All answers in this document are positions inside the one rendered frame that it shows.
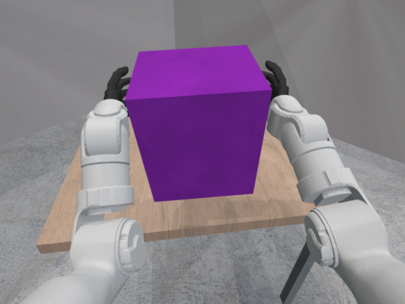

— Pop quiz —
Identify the robot right upper arm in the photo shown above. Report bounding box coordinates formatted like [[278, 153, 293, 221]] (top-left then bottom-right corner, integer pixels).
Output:
[[304, 199, 405, 304]]

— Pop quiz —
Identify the right robot forearm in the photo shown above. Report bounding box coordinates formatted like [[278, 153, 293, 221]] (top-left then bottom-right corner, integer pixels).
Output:
[[266, 95, 389, 246]]

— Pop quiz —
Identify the robot left upper arm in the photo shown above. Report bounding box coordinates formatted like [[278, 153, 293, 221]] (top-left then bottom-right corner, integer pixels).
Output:
[[19, 217, 146, 304]]

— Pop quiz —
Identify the left robot forearm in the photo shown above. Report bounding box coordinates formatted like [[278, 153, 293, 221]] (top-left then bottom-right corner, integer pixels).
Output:
[[70, 99, 134, 266]]

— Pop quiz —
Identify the right robot hand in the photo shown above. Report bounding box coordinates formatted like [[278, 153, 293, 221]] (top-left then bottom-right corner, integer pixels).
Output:
[[262, 61, 289, 102]]

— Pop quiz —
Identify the left robot hand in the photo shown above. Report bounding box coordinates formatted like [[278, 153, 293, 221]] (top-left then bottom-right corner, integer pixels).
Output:
[[103, 66, 131, 117]]

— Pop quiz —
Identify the carton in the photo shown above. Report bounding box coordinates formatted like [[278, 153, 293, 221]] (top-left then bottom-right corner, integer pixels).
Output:
[[125, 45, 272, 202]]

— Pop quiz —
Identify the table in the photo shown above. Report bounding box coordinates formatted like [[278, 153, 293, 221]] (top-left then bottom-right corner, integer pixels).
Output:
[[36, 117, 339, 304]]

